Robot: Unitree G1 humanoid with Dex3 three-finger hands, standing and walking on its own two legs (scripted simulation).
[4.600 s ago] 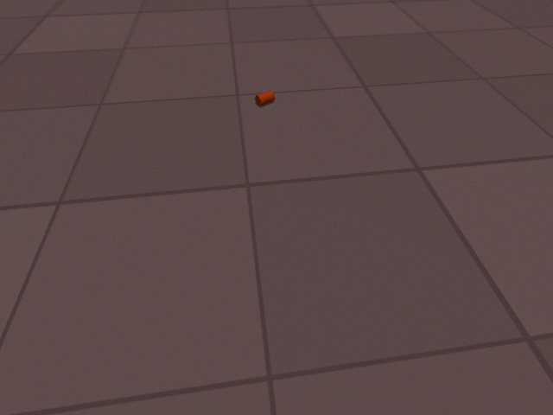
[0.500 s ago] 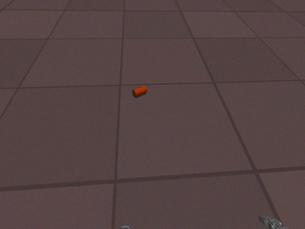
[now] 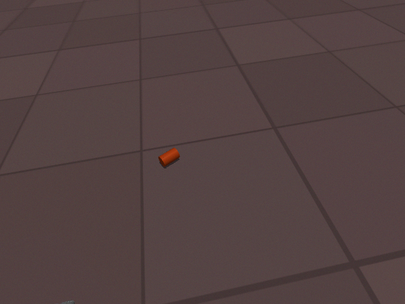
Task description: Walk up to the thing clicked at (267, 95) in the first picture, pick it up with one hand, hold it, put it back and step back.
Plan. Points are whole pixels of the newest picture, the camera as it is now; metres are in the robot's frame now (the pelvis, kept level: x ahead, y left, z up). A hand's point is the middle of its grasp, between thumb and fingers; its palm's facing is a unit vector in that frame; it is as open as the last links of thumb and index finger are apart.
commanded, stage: walk up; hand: left
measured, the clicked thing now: (169, 157) +1.13 +0.28 -0.72
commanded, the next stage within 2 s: none
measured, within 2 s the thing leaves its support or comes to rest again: neither
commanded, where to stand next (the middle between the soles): +0.73 +0.08 m, yaw -1 degrees
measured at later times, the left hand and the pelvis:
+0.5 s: hand (70, 276) +0.25 +0.34 -0.15, palm faces -0.01 -0.94 -0.34, open 7.4 cm; pelvis +0.21 +0.06 +0.01, yaw +1 degrees
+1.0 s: hand (99, 193) +0.46 +0.32 -0.11, palm faces -0.01 -0.92 -0.40, open 7.4 cm; pelvis +0.39 +0.05 +0.01, yaw +1 degrees
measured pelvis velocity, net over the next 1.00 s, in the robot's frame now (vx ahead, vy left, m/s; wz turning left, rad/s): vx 0.39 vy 0.05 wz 0.01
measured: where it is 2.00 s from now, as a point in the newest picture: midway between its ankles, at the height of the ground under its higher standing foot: (198, 218)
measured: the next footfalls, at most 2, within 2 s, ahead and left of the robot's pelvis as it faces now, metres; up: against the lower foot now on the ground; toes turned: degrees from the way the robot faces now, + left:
left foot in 0.34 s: +0.29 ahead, +0.18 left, +0.00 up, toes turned +7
right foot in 0.76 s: +0.47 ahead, -0.08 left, +0.00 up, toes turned -5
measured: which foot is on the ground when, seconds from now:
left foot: up 0.00-0.32, down 0.34-0.78, up 0.80-1.00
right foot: down 0.00-0.36, up 0.38-0.74, down 0.76-1.00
